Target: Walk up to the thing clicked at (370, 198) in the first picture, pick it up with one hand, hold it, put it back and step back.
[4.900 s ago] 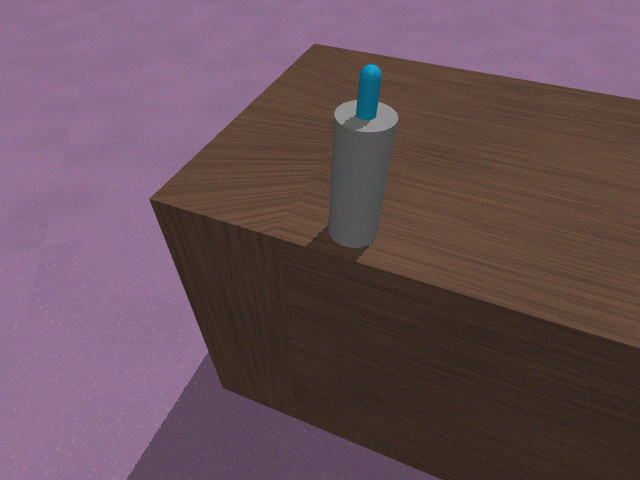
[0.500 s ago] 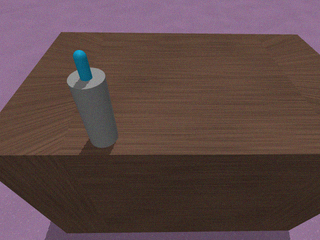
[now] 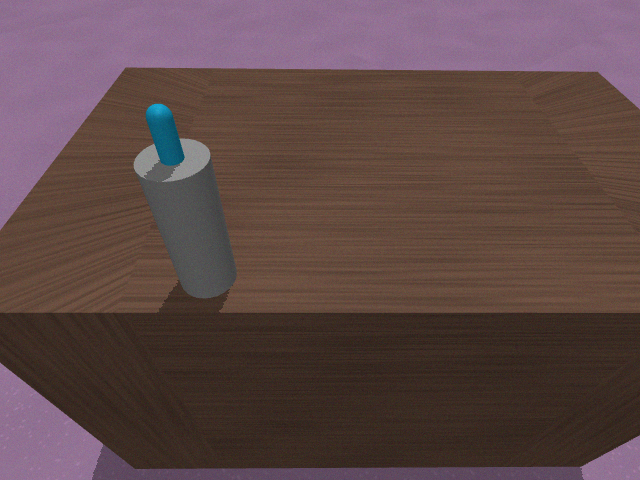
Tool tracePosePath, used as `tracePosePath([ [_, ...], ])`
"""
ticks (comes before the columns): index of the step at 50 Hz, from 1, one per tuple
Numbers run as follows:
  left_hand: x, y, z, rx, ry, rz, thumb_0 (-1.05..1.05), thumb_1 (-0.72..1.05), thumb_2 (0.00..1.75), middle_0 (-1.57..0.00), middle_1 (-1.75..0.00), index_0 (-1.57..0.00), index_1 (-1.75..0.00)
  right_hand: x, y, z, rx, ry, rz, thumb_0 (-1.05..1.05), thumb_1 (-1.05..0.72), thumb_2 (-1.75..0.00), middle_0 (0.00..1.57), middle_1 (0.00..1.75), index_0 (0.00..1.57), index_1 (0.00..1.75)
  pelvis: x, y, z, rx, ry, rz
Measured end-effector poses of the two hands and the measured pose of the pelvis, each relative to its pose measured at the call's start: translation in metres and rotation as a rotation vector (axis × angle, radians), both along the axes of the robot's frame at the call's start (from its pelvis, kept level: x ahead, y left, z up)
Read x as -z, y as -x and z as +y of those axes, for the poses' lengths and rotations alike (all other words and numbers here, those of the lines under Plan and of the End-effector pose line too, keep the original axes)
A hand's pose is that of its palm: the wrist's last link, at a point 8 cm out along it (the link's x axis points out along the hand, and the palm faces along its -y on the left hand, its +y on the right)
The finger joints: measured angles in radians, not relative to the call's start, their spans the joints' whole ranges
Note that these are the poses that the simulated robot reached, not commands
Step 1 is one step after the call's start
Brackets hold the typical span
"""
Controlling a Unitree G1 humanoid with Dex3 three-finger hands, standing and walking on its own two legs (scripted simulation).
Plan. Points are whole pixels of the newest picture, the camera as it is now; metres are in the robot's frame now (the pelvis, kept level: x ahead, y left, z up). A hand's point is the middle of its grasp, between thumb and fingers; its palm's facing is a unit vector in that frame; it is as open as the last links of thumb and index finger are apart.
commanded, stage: stand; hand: left
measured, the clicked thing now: (187, 208) +0.42 +0.17 +0.15
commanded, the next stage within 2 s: rise first in 0.62 s
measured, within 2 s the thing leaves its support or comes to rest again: neither
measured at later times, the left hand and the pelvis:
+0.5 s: hand out of the picture +0.07 +0.25 -0.16, palm faces -0.03 -0.94 -0.35, open 7.4 cm; pelvis +0.00 +0.00 +0.00, yaw +0 degrees
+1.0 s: hand out of the picture +0.17 +0.25 -0.12, palm faces +0.21 -0.93 -0.31, open 11.8 cm; pelvis -0.01 +0.00 -0.01, yaw +2 degrees
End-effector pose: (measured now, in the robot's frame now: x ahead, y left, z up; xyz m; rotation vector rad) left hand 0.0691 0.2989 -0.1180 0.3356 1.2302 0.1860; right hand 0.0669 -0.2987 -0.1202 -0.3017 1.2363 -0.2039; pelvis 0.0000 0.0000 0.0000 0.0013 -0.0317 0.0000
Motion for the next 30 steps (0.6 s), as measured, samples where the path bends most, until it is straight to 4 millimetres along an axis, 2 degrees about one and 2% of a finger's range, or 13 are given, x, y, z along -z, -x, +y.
tracePosePath([
  [30,0.0016,0.0019,-0.0005,-0.010,0.003,0.003,0.01,0.90,0.90,-0.20,-0.30,-0.20,-0.30,-0.0014,-0.0048,0.0001,-0.007,0.003,-0.004,0.00,-0.91,-0.90,0.21,0.30,0.21,0.30,0.0000,-0.0017,-0.0008,-0.004,0.003,-0.005],
])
